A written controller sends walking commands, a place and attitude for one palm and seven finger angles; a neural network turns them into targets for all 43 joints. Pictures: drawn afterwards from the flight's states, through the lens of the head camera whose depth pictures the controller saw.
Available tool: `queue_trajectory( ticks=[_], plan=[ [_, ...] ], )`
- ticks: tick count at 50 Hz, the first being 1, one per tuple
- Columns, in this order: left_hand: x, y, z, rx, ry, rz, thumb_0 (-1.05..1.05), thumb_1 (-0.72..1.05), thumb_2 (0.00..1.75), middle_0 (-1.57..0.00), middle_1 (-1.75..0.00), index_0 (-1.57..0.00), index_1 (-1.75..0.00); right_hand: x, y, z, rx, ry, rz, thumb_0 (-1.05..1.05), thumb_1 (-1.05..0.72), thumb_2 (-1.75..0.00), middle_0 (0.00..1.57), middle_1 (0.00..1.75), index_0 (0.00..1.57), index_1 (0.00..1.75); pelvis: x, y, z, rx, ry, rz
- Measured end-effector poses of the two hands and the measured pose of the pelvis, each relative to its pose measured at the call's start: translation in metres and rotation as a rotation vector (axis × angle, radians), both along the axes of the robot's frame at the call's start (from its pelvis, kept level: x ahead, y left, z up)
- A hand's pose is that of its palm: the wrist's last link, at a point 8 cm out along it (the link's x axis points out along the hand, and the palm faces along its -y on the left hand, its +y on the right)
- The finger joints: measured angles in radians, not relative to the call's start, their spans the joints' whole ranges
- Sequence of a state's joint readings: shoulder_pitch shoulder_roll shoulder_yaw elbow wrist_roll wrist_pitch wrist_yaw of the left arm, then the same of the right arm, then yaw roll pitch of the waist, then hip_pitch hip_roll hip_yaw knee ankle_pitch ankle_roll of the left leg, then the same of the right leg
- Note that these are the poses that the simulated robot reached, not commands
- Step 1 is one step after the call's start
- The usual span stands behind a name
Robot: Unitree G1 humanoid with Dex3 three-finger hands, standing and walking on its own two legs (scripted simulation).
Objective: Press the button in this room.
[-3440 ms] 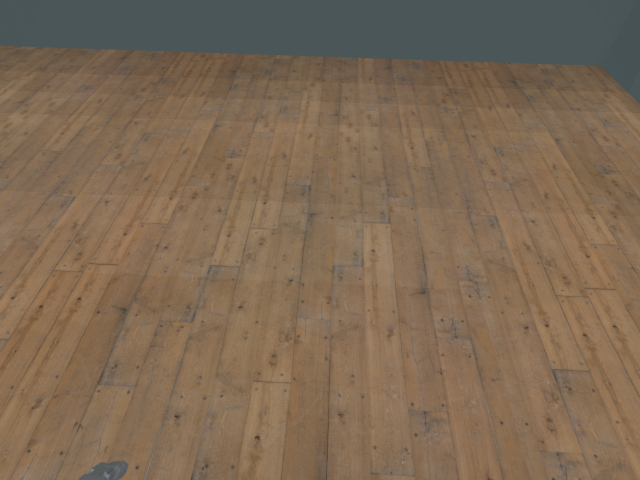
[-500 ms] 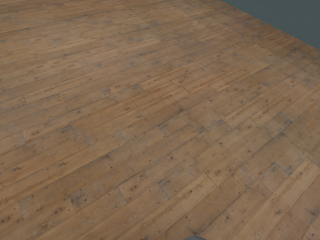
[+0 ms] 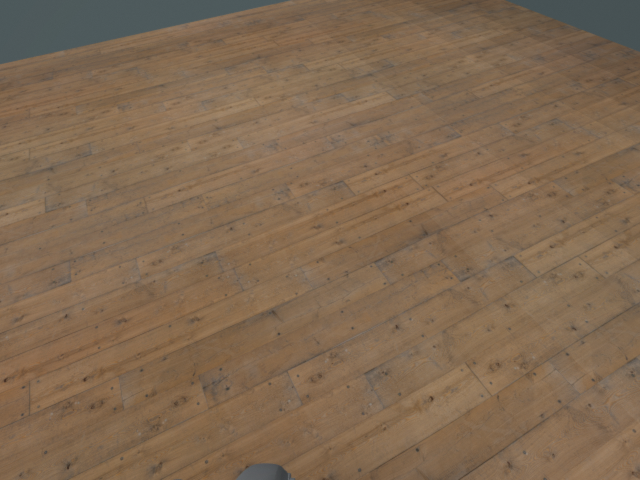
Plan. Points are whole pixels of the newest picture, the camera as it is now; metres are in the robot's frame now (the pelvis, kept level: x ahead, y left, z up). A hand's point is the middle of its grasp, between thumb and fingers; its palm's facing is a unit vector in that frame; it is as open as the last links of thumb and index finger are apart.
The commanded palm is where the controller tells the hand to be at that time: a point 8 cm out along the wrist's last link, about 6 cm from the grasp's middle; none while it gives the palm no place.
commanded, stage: turn or walk to find it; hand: left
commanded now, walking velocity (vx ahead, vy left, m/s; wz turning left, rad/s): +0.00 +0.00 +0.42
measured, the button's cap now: out of the picture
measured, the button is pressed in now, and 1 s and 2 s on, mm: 0 0 0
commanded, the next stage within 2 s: none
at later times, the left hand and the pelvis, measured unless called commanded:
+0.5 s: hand out of the picture -0.02 +0.27 -0.17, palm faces +0.26 -0.94 -0.24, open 7.4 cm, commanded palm none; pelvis -0.03 +0.05 +0.00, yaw +12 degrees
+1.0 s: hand out of the picture -0.07 +0.20 -0.15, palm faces +0.43 -0.87 -0.25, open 7.4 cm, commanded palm none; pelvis -0.05 +0.00 +0.00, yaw +25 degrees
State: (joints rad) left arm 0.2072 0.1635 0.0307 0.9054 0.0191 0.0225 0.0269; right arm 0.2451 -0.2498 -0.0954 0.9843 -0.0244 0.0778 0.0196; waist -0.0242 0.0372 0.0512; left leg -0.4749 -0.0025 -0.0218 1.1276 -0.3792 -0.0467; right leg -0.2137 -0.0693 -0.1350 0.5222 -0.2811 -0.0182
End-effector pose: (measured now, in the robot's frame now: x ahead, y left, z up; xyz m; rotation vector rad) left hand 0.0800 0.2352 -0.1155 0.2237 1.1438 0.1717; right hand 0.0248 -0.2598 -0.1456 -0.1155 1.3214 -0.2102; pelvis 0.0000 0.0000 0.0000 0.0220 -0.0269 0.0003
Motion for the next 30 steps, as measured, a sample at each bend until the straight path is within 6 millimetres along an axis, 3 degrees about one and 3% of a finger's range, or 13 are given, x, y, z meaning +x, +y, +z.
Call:
queue_trajectory(
  ticks=[7,13,16,23,30],
  plan=[
    [-0.052,0.016,-0.015,-0.029,0.078,0.097,0.01,0.9,0.9,-0.21,-0.3,-0.2,-0.3,0.019,0.011,0.008,-0.03,0.021,0.095,0.0,-0.91,-0.89,0.19,0.3,0.19,0.3,-0.007,0.01,-0.001,-0.003,0.004,0.067],
    [-0.102,0.053,-0.044,-0.057,0.156,0.205,0.01,0.9,0.9,-0.21,-0.3,-0.2,-0.3,0.057,0.045,0.013,-0.075,-0.069,0.206,0.0,-0.91,-0.89,0.19,0.3,0.2,0.3,-0.015,0.035,-0.015,-0.025,0.011,0.128],
    [-0.118,0.067,-0.045,-0.053,0.201,0.235,0.01,0.91,0.9,-0.2,-0.3,-0.2,-0.3,0.067,0.063,0.022,-0.079,-0.114,0.241,0.0,-0.9,-0.89,0.19,0.3,0.2,0.3,-0.02,0.042,-0.01,-0.03,0.007,0.137],
    [-0.119,0.08,-0.027,-0.05,0.145,0.273,0.01,0.91,0.9,-0.2,-0.29,-0.2,-0.3,0.072,0.088,0.031,-0.053,-0.137,0.292,0.0,-0.9,-0.89,0.2,0.3,0.2,0.3,-0.026,0.05,0.003,-0.041,0.008,0.183],
    [-0.101,0.071,-0.013,-0.027,0.053,0.289,0.01,0.91,0.9,-0.2,-0.29,-0.2,-0.3,0.061,0.082,0.02,-0.016,-0.108,0.313,0.0,-0.9,-0.89,0.2,0.3,0.2,0.3,-0.033,0.039,0.003,-0.033,0.013,0.244]
  ],
)
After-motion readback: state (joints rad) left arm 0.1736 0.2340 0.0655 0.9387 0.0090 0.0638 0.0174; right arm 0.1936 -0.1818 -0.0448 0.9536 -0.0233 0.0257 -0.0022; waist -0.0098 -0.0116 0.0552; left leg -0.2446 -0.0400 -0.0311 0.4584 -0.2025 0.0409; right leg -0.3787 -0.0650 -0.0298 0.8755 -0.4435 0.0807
